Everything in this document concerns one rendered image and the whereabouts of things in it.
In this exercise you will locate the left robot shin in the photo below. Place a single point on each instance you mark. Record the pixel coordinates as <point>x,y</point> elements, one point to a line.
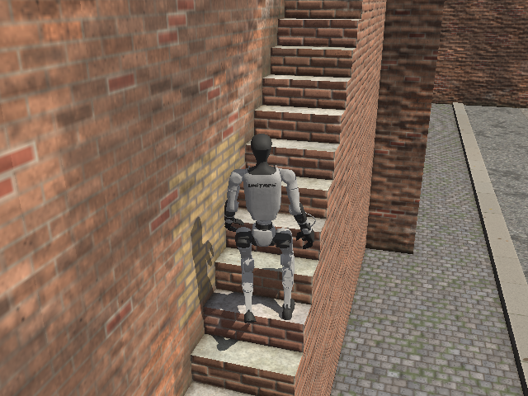
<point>247,285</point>

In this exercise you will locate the robot left forearm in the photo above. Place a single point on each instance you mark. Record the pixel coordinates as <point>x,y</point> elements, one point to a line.
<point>228,216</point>

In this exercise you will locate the robot left hand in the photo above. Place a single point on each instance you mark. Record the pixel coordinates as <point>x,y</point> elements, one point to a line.
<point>236,221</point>

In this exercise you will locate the robot right foot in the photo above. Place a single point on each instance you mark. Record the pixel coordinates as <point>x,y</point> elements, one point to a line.
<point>287,313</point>

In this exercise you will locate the robot left upper arm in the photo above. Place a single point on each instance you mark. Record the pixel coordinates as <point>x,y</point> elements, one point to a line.
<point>236,178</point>

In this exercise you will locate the robot right upper arm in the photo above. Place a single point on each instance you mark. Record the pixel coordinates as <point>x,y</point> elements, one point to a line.
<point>289,177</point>

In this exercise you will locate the robot right hand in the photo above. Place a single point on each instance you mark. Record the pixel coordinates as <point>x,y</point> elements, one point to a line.
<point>309,237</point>

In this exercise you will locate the robot right forearm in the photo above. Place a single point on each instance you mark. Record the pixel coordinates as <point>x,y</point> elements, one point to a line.
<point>303,221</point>

